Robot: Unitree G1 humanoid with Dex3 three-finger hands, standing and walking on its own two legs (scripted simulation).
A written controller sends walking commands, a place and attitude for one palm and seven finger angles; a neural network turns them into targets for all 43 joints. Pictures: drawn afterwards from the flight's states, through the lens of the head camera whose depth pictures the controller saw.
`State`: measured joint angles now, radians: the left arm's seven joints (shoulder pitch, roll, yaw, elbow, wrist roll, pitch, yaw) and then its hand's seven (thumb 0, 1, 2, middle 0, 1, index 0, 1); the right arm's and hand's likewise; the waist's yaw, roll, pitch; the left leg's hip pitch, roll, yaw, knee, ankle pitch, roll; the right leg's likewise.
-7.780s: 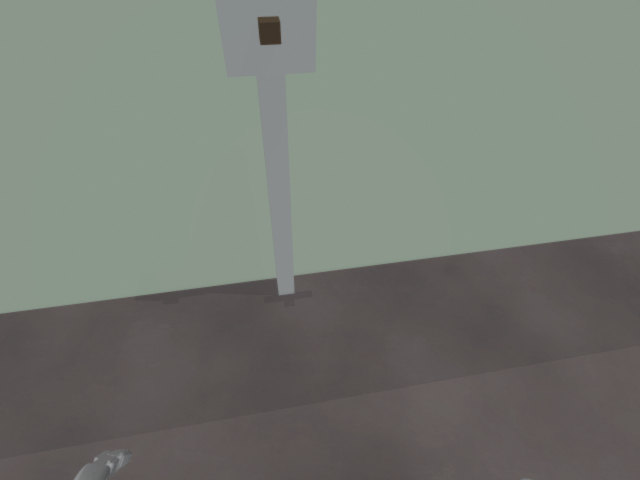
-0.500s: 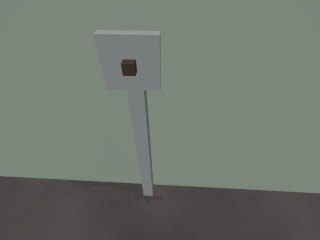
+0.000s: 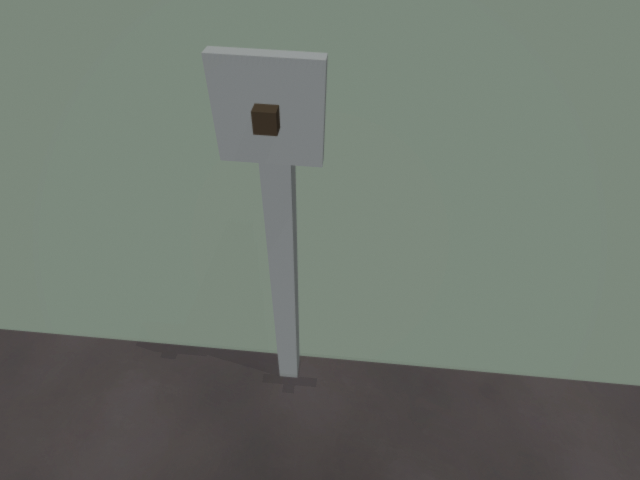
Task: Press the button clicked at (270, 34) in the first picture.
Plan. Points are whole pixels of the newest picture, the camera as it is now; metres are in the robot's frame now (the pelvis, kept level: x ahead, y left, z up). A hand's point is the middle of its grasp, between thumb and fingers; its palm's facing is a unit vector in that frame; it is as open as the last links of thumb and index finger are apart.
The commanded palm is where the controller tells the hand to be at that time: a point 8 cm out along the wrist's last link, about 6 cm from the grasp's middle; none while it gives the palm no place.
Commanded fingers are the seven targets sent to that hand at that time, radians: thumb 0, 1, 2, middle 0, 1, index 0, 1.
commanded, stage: come to a stop and stand still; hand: left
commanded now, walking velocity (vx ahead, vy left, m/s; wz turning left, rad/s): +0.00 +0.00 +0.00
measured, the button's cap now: (266, 118) +0.58 +0.13 +0.19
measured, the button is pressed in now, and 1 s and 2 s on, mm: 0 0 0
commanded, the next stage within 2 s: look again from close up in 1.96 s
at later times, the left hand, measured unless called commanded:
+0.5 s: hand out of the picture -0.04 +0.19 -0.18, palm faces +0.07 -0.98 -0.18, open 7.3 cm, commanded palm none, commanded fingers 0.00 0.90 0.90 -0.20 -0.30 -0.20 -0.30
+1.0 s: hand out of the picture -0.12 +0.15 -0.17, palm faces +0.03 -0.99 -0.13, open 7.3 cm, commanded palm none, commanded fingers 0.00 0.90 0.90 -0.20 -0.30 -0.20 -0.30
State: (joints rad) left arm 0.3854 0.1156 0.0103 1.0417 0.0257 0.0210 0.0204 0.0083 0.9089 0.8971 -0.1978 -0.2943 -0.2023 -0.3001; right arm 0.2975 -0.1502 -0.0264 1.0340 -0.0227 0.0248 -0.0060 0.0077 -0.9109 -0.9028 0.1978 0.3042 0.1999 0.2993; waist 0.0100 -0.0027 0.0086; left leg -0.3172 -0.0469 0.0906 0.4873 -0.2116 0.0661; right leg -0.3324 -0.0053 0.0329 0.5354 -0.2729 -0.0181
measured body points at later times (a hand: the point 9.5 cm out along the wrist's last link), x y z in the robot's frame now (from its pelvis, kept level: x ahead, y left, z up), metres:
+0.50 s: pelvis -0.09 +0.00 +0.00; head -0.12 +0.02 +0.44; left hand -0.04 +0.24 -0.16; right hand -0.16 -0.21 -0.16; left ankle -0.10 +0.09 -0.73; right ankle -0.06 -0.11 -0.66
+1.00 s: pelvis -0.07 +0.00 +0.00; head -0.05 +0.01 +0.45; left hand -0.12 +0.20 -0.16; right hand -0.04 -0.24 -0.14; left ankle +0.00 +0.11 -0.72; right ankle -0.15 -0.12 -0.73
